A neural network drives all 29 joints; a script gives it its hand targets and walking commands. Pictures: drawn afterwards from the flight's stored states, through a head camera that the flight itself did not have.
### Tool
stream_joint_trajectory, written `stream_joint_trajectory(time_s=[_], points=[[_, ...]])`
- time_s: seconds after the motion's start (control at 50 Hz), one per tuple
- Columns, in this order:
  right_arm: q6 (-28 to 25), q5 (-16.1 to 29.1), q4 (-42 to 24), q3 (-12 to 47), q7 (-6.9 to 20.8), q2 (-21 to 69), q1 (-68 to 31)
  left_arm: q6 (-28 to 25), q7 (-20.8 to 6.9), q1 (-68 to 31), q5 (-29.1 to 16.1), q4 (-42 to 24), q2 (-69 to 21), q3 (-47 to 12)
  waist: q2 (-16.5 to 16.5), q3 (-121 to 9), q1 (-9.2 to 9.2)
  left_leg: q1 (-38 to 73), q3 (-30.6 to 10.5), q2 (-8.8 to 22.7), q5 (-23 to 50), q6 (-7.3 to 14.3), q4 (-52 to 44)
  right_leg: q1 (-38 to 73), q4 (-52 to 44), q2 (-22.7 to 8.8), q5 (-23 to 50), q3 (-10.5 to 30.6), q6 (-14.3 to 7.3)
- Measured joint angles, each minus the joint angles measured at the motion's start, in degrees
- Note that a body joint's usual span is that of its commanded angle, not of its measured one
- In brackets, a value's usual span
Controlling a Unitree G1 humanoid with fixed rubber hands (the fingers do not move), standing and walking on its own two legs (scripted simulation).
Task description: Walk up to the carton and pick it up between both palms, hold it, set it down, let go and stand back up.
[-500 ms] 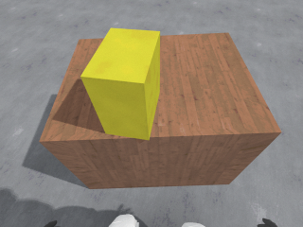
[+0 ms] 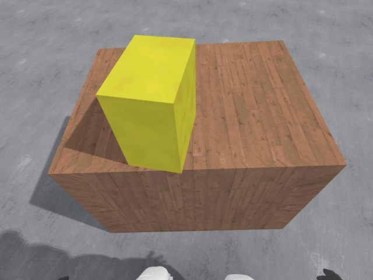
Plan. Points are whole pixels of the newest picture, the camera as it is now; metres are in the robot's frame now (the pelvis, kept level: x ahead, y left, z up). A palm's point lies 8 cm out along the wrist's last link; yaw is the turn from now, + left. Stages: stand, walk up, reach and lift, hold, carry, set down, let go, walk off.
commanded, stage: walk up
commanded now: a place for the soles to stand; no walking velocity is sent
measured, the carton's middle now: (159, 107) +0.54 +0.09 +0.02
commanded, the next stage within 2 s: none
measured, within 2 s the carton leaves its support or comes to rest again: neither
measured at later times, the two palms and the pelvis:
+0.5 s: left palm out of the picture +0.08 +0.30 -0.09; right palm out of the picture +0.08 -0.31 -0.10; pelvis +0.00 +0.00 +0.00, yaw +2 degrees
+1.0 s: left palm out of the picture +0.07 +0.31 -0.09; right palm out of the picture +0.09 -0.31 -0.10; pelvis +0.00 -0.01 +0.00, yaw +2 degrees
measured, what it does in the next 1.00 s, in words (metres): steps on the spot: left foot, then left foot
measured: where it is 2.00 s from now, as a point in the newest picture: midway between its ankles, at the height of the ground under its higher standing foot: outside the picture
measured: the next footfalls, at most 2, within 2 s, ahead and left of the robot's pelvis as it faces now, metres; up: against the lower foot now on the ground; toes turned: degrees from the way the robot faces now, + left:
left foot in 0.06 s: +0.08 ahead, +0.15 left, +0.00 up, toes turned -4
left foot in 0.50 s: +0.04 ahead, +0.12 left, +0.00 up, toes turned -1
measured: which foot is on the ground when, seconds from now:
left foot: up 0.00-0.04, down 0.06-0.26, up 0.28-0.48, down 0.50-1.00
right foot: down 0.00-1.00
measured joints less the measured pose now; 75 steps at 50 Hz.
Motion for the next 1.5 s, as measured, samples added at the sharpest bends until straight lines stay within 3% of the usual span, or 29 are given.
stream_joint_trajectory(time_s=[0.08, 0.2, 0.24, 0.28, 0.36, 0.44, 0.5, 0.54, 0.66, 0.7, 0.74, 0.82, 0.88, 0.94, 0.98, 1.08, 1.12, 1.18, 1.24, 1.3, 1.34, 1.4, 1.5], points=[[-0.7, 0.0, 0.1, 0.0, 0.1, 0.1, 0.0, 0.1, 0.0, -1.0, 0.0, -0.5, 0.0, 0.0, 0.7, 0.5, 0.07, 3.3, 0.1, -0.4, 10.4, -0.1, -9.6, 0.1, 1.9, -0.5, -1.3, -0.3, 1.0], [-1.1, -0.4, 0.1, 0.0, 0.1, 0.1, 0.0, 0.8, 0.0, -3.1, 0.0, -1.5, 0.6, 0.0, -2.3, 0.1, 0.07, 3.2, -0.1, -0.6, 8.9, -0.2, -9.8, -1.8, 8.1, -0.6, -9.7, 0.1, 0.9], [-1.0, -0.4, 0.1, 0.0, 0.1, 0.1, 0.0, 0.5, 0.0, -3.3, 0.0, -1.8, 0.8, 0.0, -3.4, -0.3, 0.14, 2.4, -0.1, -0.7, 9.0, -0.2, -9.8, -1.4, 4.5, -0.9, -7.3, 0.4, 0.8], [-0.5, -0.4, 0.1, 0.0, 0.1, 0.1, -0.1, -0.2, 0.0, -3.3, 0.0, -1.3, 0.5, 0.0, -3.6, 0.2, 0.09, 1.9, -0.2, -0.3, 9.1, -0.2, -8.6, -1.0, 1.8, -0.5, 0.8, 0.2, 0.5], [0.9, -0.1, 0.1, 0.0, 0.1, 0.1, -0.1, -0.5, 0.0, -2.2, 0.0, -0.3, -0.1, 0.0, -3.1, -0.2, 0.11, 0.0, -0.1, -0.3, 1.1, -0.2, 0.0, 0.1, 0.9, -0.2, -0.7, 0.1, -0.4], [0.3, -0.1, 0.1, 0.0, 0.1, 0.0, -0.1, -0.5, 0.0, -1.7, 0.0, -0.4, -0.2, 0.0, -1.7, -0.1, 0.06, 0.0, -0.2, -0.3, -0.5, -0.2, 1.0, 0.3, 0.3, -0.1, -0.6, -0.2, -0.3], [-0.1, 0.0, 0.0, 0.0, 0.1, 0.0, -0.1, -0.2, 0.0, -1.8, 0.0, -1.0, -0.2, 0.0, -0.6, 0.1, 0.03, 2.4, -0.3, -0.3, 5.2, -0.2, -8.0, 0.2, 0.9, -0.1, -1.0, -0.9, 0.3], [-0.4, -0.1, 0.1, 0.0, 0.1, 0.1, -0.1, 0.2, 0.0, -2.2, 0.0, -0.8, -0.1, 0.0, -0.9, 0.5, 0.12, 2.9, -0.1, -0.7, 10.7, -0.2, -8.9, 0.4, 2.1, -0.5, -1.6, -0.8, 0.8], [-1.1, -0.5, 0.1, 0.0, 0.1, 0.1, -0.1, 1.1, 0.0, -2.9, 0.0, -1.2, 0.7, 0.0, -3.3, 0.1, 0.12, 2.8, -0.2, -0.7, 9.1, -0.2, -9.7, -1.5, 8.0, -0.6, -9.6, 0.1, 0.8], [-0.9, -0.5, 0.1, 0.0, 0.1, 0.1, -0.1, 0.8, 0.0, -2.8, 0.0, -1.3, 0.8, 0.0, -4.1, -0.1, 0.2, 2.0, -0.2, -0.7, 9.4, -0.2, -9.6, -1.0, 3.7, -0.9, -7.1, 0.3, 0.7], [-0.4, -0.5, 0.2, 0.0, 0.1, 0.0, -0.2, 0.1, 0.0, -2.6, 0.0, -0.5, 0.5, 0.0, -3.8, 0.5, 0.14, 1.6, -0.3, -0.3, 9.4, -0.2, -8.5, -0.6, 1.2, -0.4, 1.0, 0.1, 0.5], [1.0, -0.1, 0.1, 0.0, 0.1, 0.0, -0.2, -0.1, 0.0, -1.5, 0.0, 0.7, 0.0, 0.0, -2.7, 0.0, 0.16, -0.1, -0.3, -0.3, 1.3, -0.2, -0.7, 0.1, 0.4, -0.1, -0.3, 0.1, -0.1], [0.4, -0.1, 0.1, 0.0, 0.1, 0.0, -0.2, -0.1, 0.0, -1.3, 0.0, 0.5, 0.0, 0.0, -1.5, 0.0, 0.11, 0.1, -0.3, -0.3, -0.1, -0.2, 0.2, 0.2, 0.0, -0.1, -0.2, -0.1, -0.1], [-0.1, -0.1, 0.1, 0.0, 0.1, 0.0, -0.2, -0.1, 0.0, -1.5, 0.0, -0.1, 0.0, 0.0, -0.4, 0.1, 0.07, 2.9, -0.4, -0.3, 5.3, -0.2, -8.3, 0.1, 0.5, 0.0, -0.5, -0.6, 0.5], [-0.4, -0.1, 0.1, 0.0, 0.1, 0.1, -0.2, 0.2, 0.0, -2.1, 0.0, -0.1, 0.0, 0.0, -0.7, 0.5, 0.16, 3.3, -0.2, -0.7, 9.6, -0.2, -9.0, 0.2, 1.7, -0.5, -1.0, -0.6, 1.0], [-1.0, -0.5, 0.1, 0.0, 0.1, 0.1, -0.2, 1.0, 0.0, -3.1, 0.0, -0.6, 0.7, 0.0, -2.6, 0.1, 0.14, 3.3, -0.3, -0.7, 8.6, -0.2, -9.5, -1.5, 7.7, -0.6, -9.2, 0.0, 1.0], [-1.0, -0.5, 0.1, 0.0, 0.1, 0.1, -0.2, 0.8, 0.0, -3.2, 0.0, -0.9, 0.9, 0.0, -3.5, 0.0, 0.2, 2.7, -0.3, -0.7, 8.9, -0.2, -9.6, -1.4, 5.7, -0.8, -8.1, 0.3, 0.8], [-0.3, -0.4, 0.2, 0.0, 0.1, 0.1, -0.3, -0.1, 0.0, -3.0, 0.0, -0.2, 0.5, 0.0, -3.6, 0.6, 0.2, 1.7, -0.3, -0.4, 8.8, -0.2, -7.3, -0.5, 1.5, -0.3, 1.0, 0.1, 0.5], [0.9, -0.1, 0.2, 0.0, 0.1, 0.1, -0.3, -0.2, 0.0, -2.1, 0.0, 0.6, 0.2, 0.0, -3.0, 0.1, 0.21, 0.1, -0.2, -0.4, 1.4, -0.2, -1.5, -0.1, 0.8, -0.1, -0.3, 0.2, -0.1], [0.4, 0.0, 0.1, 0.0, 0.1, 0.0, -0.3, -0.2, 0.0, -1.8, 0.0, 0.6, 0.1, 0.0, -2.1, 0.1, 0.16, 0.1, -0.3, -0.4, -0.4, -0.2, 0.4, 0.0, 0.4, -0.1, -0.4, 0.0, -0.1], [0.3, 0.0, 0.1, 0.0, 0.1, 0.0, -0.3, -0.2, 0.0, -2.0, 0.0, 0.3, 0.1, 0.0, -1.2, 0.2, 0.12, 1.1, -0.3, -0.4, 0.8, -0.2, -3.0, 0.0, 0.4, 0.0, -0.4, -0.3, 0.1], [-0.3, 0.0, 0.1, 0.0, 0.1, 0.1, -0.3, 0.1, 0.0, -2.7, 0.0, 0.1, 0.1, 0.0, -0.7, 0.9, 0.2, 3.2, -0.3, -0.6, 10.1, -0.2, -9.0, 0.1, 1.7, -0.3, -0.9, -0.6, 0.9], [-0.7, -0.2, 0.1, 0.0, 0.1, 0.1, -0.3, 1.1, 0.0, -3.7, 0.0, 0.1, 0.6, 0.0, -2.2, 0.7, 0.18, 3.0, -0.3, -0.7, 8.8, -0.2, -9.0, -0.9, 6.4, -0.4, -8.5, -0.3, 0.9]])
